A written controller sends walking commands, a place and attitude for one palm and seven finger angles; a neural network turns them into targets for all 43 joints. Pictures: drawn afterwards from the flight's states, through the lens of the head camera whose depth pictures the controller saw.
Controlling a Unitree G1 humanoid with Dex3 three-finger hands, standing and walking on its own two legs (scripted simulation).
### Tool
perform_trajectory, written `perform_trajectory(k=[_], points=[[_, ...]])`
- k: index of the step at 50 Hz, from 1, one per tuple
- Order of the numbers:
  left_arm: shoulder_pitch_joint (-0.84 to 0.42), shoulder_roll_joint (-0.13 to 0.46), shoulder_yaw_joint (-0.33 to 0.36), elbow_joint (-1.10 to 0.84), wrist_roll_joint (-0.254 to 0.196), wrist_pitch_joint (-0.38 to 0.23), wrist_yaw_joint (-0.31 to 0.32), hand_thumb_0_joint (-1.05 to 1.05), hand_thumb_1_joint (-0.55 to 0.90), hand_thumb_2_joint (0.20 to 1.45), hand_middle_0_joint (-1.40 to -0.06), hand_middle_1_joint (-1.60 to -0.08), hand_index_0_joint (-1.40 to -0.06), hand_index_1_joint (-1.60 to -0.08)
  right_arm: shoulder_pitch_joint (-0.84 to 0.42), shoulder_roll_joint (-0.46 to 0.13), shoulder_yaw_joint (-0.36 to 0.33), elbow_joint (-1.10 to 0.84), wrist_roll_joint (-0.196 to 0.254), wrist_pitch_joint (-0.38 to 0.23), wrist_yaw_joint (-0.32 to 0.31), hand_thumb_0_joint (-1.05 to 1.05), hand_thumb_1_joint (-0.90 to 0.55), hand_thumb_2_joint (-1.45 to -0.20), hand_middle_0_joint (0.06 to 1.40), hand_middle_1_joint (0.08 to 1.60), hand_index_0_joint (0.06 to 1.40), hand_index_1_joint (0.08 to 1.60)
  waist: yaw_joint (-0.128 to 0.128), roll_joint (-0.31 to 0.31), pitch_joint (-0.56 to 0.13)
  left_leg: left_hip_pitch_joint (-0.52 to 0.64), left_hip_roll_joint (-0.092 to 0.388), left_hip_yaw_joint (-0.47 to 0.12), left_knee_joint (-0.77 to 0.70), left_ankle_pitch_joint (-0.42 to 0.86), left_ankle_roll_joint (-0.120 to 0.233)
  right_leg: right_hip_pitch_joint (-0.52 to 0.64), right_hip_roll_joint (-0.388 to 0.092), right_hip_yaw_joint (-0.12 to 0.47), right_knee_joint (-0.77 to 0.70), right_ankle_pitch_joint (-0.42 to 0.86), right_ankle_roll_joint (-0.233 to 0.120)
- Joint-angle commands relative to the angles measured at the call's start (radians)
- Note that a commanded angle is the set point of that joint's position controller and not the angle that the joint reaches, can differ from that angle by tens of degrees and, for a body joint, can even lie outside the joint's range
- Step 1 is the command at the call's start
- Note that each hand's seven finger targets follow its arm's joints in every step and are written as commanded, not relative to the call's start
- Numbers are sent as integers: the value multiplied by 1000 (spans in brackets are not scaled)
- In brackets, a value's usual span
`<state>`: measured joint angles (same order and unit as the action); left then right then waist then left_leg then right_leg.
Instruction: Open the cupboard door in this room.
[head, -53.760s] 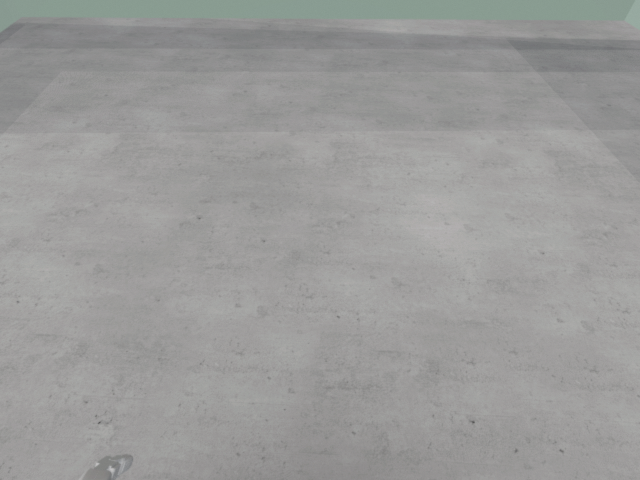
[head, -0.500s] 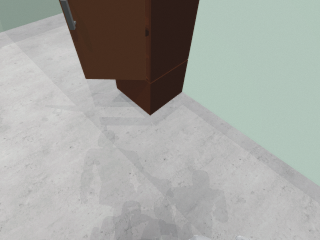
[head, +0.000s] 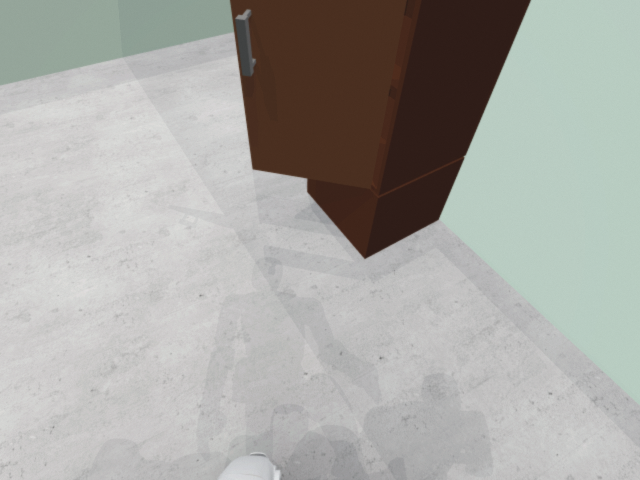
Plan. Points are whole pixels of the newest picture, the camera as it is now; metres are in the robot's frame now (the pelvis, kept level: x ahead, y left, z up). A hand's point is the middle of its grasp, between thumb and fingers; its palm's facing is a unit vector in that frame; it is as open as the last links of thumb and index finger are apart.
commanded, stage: take the last steps up to it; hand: left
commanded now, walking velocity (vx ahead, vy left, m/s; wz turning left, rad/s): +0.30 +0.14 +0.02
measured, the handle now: (247, 43) +0.98 +0.29 +0.04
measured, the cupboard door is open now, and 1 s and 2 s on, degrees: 46 46 46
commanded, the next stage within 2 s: come to a stop and stand still in 0.90 s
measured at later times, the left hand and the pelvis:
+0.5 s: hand (199, 358) +0.29 +0.23 -0.14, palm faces -0.05 -0.98 -0.20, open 7.3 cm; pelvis +0.16 +0.06 +0.01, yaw -2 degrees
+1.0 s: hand (182, 356) +0.31 +0.27 -0.19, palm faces +0.07 -0.98 -0.17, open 7.3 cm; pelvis +0.34 +0.09 -0.01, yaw -2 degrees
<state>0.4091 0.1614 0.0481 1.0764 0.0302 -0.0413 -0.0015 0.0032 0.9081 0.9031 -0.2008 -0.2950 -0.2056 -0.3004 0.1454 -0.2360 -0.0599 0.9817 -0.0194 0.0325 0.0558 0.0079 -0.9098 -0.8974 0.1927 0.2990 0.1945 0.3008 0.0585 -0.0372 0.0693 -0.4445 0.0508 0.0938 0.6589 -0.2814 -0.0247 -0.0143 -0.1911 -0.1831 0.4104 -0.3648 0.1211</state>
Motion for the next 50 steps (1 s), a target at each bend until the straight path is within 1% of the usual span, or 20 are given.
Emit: perform_trajectory(k=[1,2,3,4,8,14,24,27,28,29,30,32,35,39,42,45,46,48,49,50], points=[[-19,153,41,-75,-12,-8,-6,0,900,900,-200,-300,-200,-300,288,-191,-37,1,-14,-63,-30,0,-900,-900,200,300,200,300,-180,218,-198,585,129,-186,-206,-29,97,-390,4,-48,455,110,-99],[-68,104,23,-121,-14,-2,-6,0,900,900,-200,-300,-200,-300,391,-266,-56,19,-11,-62,-50,0,-900,-900,200,300,200,300,-207,391,-236,625,301,-492,-351,-69,178,-580,114,14,731,-269,-80],[-141,101,24,-145,-15,5,0,0,900,900,-200,-300,-200,-300,364,-262,-54,21,-10,-50,-66,0,-900,-900,200,300,200,300,-199,300,-178,556,339,-505,-424,-131,221,-658,90,125,867,-249,-113],[-176,97,23,-145,-11,2,0,0,900,900,-200,-300,-200,-300,288,-213,-40,6,-10,-56,-65,0,-900,-900,200,300,200,300,-167,217,-114,444,315,-458,-435,-171,221,-677,58,142,914,-171,-131],[-91,76,20,-79,-1,23,-13,0,900,900,-200,-300,-200,-300,140,-79,3,-25,-8,-86,-75,0,-900,-900,200,300,200,300,-56,166,-35,213,212,-260,-481,-42,184,-572,30,154,838,38,-123],[-180,76,21,-121,-2,33,-16,0,900,900,-200,-300,-200,-300,199,-60,0,13,-6,-103,-73,0,-900,-900,200,300,200,300,-48,43,-16,295,210,-207,-540,59,227,-611,44,157,613,143,-113],[-360,69,6,-197,-4,15,-18,0,900,900,-200,-300,-200,-300,328,-54,16,96,-16,-103,-74,0,-900,-900,200,300,200,300,-91,77,14,437,211,-126,-423,400,218,-506,109,95,269,109,-147],[-185,106,22,-143,-3,1,-16,0,900,900,-200,-300,-200,-300,306,-49,22,108,-6,-99,-73,0,-900,-900,200,300,200,300,-3,2,-54,304,127,-47,-183,435,149,-144,150,86,91,192,-174],[-34,166,42,-101,1,-11,-10,0,900,900,-200,-300,-200,-300,291,-37,22,91,6,-104,-70,0,-900,-900,200,300,200,300,52,-74,-133,111,52,11,25,332,99,124,22,263,63,212,-234],[97,263,66,-64,-4,-14,-1,0,900,900,-200,-300,-200,-300,299,-16,23,61,12,-108,-65,0,-900,-900,200,300,200,300,75,-251,-211,-141,-83,70,314,-173,42,339,-243,629,-58,307,-358],[99,267,68,-63,-19,-13,8,0,900,900,-200,-300,-200,-300,239,-60,13,50,7,-100,-64,0,-900,-900,200,300,200,300,78,-117,-179,-193,-38,-49,500,-304,42,254,-314,685,-128,305,-417],[-53,172,45,-98,-22,-13,23,0,900,900,-200,-300,-200,-300,142,-25,6,38,6,-86,-61,0,-900,-900,200,300,200,300,16,-14,-20,-206,39,-119,501,-159,35,8,-225,494,-163,309,-355],[-111,93,20,-98,-18,-33,16,0,900,900,-200,-300,-200,-300,211,45,17,63,-3,-59,-50,0,-900,-900,200,300,200,300,-57,-121,-16,-73,55,-77,363,-44,8,-158,-114,265,-209,399,-287],[-106,122,39,-84,-9,-39,9,0,900,900,-200,-300,-200,-300,179,73,15,47,-4,-56,-33,0,-900,-900,200,300,200,300,-57,-42,-42,26,37,-23,107,38,-2,-200,-90,207,-206,305,-286],[-92,153,41,-55,-6,-35,2,0,900,900,-200,-300,-200,-300,115,61,11,15,-3,-67,-28,0,-900,-900,200,300,200,300,-43,-88,-24,65,7,0,-14,60,1,-193,-89,211,-181,253,-270],[-106,159,38,-47,-9,-20,0,0,900,900,-200,-300,-200,-300,152,17,7,23,-6,-80,-32,0,-900,-900,200,300,200,300,-78,-69,-10,246,-31,32,-163,117,6,-279,-47,174,-92,158,-227],[-99,144,32,-46,-11,-13,-2,0,900,900,-200,-300,-200,-300,208,-21,1,39,-7,-87,-40,0,-900,-900,200,300,200,300,-103,6,-39,362,-17,5,-200,96,16,-335,-13,154,20,134,-208],[-81,69,13,-82,-17,-10,-3,0,900,900,-200,-300,-200,-300,377,-180,-33,57,-22,-86,-64,0,-900,-900,200,300,200,300,-160,368,-138,537,328,-430,-365,108,189,-560,172,23,531,-240,-137],[-137,80,9,-105,-12,-8,1,0,900,900,-200,-300,-200,-300,374,-176,-27,52,-18,-75,-74,0,-900,-900,200,300,200,300,-162,242,-97,481,366,-461,-395,112,248,-604,149,112,693,-246,-150],[-146,76,7,-95,-8,-7,3,0,900,900,-200,-300,-200,-300,304,-136,-13,37,-16,-79,-77,0,-900,-900,200,300,200,300,-132,196,-80,406,333,-408,-400,150,244,-612,115,146,757,-187,-154]])
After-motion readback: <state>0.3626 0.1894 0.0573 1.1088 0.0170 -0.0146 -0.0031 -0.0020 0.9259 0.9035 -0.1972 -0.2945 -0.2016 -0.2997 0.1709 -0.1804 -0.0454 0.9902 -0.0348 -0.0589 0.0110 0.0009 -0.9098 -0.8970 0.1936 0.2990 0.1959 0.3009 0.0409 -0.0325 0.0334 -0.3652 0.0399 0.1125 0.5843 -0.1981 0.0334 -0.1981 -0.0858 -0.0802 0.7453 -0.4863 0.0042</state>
